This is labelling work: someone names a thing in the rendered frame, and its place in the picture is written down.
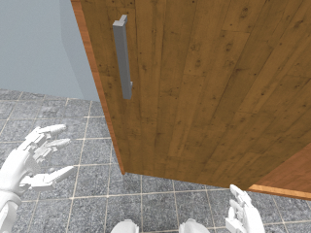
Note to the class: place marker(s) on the right robot thigh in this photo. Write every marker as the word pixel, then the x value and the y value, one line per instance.
pixel 192 227

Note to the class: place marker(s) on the handle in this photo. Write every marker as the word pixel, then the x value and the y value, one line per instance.
pixel 122 56

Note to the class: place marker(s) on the wardrobe door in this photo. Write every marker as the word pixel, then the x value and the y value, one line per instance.
pixel 221 89
pixel 293 174

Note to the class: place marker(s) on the robot left forearm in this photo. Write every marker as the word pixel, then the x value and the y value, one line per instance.
pixel 9 203

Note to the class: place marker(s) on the robot right hand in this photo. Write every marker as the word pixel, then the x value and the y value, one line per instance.
pixel 249 220

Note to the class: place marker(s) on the robot left hand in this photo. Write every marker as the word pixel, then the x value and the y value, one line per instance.
pixel 20 162

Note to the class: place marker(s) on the robot right shin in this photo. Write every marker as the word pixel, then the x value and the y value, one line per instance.
pixel 190 219

